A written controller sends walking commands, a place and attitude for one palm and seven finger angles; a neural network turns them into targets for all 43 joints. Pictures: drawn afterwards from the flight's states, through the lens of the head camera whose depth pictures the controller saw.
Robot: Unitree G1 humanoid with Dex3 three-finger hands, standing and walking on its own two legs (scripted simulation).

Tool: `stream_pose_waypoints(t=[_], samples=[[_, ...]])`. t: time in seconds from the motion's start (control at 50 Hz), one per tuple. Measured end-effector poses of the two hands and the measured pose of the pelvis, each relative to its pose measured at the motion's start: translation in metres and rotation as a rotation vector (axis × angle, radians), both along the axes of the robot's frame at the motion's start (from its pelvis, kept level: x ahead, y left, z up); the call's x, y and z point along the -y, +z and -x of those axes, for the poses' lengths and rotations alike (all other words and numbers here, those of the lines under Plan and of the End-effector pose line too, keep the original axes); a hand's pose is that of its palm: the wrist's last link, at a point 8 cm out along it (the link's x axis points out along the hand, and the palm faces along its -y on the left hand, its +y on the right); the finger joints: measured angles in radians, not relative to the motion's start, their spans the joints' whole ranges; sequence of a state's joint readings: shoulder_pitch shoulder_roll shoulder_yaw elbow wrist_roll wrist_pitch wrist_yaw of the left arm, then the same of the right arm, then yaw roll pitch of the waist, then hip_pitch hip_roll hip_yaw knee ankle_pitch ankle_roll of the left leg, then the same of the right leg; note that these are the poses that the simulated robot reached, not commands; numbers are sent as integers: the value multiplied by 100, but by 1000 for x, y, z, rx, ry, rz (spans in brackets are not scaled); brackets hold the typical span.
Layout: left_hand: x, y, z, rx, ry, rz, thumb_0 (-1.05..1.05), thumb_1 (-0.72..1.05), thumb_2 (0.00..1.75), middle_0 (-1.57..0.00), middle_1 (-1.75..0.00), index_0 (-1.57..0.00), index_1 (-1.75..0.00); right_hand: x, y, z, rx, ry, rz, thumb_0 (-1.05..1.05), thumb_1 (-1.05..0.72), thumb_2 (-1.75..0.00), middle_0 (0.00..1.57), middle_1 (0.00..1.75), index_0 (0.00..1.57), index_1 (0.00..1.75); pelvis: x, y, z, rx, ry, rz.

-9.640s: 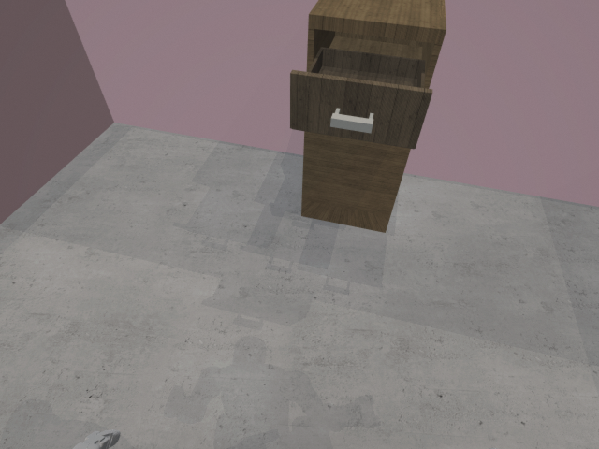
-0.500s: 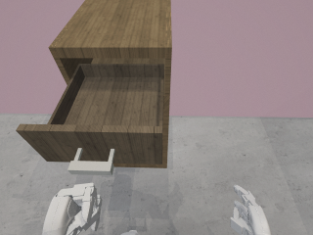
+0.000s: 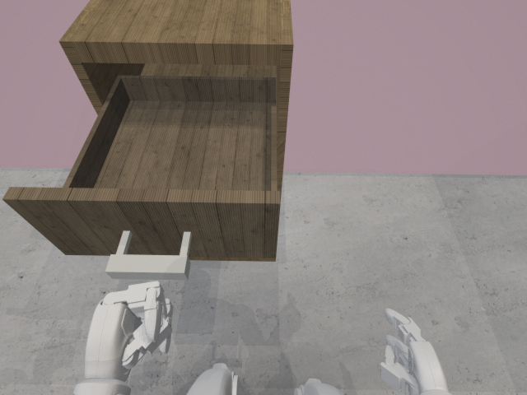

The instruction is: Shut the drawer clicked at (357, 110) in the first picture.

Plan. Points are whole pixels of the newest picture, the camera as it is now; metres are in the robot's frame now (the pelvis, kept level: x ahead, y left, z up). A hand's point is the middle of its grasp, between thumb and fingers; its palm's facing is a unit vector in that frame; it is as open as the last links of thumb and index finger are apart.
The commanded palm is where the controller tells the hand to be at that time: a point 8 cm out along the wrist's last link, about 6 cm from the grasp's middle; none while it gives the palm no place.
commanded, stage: bring the fist close to the handle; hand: left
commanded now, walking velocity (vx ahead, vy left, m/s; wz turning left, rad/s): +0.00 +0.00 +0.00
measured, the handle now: (153, 252) +0.30 +0.17 +0.06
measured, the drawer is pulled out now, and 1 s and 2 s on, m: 0.30 0.28 0.16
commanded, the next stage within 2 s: push the drawer shut in 0.40 s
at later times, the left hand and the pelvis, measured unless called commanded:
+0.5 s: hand (172, 329) +0.20 +0.12 +0.06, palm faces +0.02 -1.00 -0.01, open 3.3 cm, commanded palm +0.18 +0.18 +0.06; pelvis +0.00 +0.01 +0.00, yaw +0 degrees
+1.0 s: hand (183, 298) +0.24 +0.12 +0.05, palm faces +0.01 -1.00 -0.05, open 3.2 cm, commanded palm +0.24 +0.18 +0.06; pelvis +0.00 +0.00 +0.00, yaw +1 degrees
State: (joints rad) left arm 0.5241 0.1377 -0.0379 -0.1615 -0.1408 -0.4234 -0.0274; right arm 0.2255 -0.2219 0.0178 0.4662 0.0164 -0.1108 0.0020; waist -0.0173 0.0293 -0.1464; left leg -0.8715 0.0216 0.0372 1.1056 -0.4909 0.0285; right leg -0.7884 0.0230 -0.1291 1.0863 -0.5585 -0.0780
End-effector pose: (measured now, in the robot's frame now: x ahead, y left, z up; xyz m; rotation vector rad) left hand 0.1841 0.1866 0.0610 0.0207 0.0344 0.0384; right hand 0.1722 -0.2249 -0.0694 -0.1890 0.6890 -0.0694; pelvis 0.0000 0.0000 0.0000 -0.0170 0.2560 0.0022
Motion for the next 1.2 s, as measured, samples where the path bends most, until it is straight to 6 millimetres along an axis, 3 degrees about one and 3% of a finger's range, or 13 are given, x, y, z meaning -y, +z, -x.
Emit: stream_pose_waypoints(t=[0.12,0.36,0.54,0.7,0.96,1.2], samples=[[3,-3,-9,2,-22,22,2,90,90,-140,-160,-140,-160,-6,-3,3,-14,2,-2,2,-90,-90,20,30,20,30,-6,-3,0,-8,2,9],[4,0,4,-22,10,25,2,90,90,-140,-160,-140,-160,-12,4,1,-10,10,1,2,-90,-90,20,30,20,30,-12,-1,-2,-5,0,9],[10,2,2,9,-25,12,2,90,90,-140,-160,-140,-160,-15,0,-4,-8,25,-3,1,-90,-90,20,29,20,30,-12,-5,0,-9,4,13],[13,-2,-18,9,-27,-4,2,90,91,-140,-160,-140,-160,-13,-4,1,-28,22,-3,1,-90,-90,20,30,20,30,-8,-5,-1,-13,5,10],[13,-4,-32,17,-21,-20,1,88,95,-140,-160,-140,-160,4,-8,12,-77,15,20,1,-90,-90,20,29,20,30,-1,-1,0,-6,11,5],[12,-4,-67,28,-35,-33,0,87,96,-140,-160,-140,-160,11,-11,21,-103,-5,19,1,-90,-90,20,29,20,30,3,2,7,1,12,3]])
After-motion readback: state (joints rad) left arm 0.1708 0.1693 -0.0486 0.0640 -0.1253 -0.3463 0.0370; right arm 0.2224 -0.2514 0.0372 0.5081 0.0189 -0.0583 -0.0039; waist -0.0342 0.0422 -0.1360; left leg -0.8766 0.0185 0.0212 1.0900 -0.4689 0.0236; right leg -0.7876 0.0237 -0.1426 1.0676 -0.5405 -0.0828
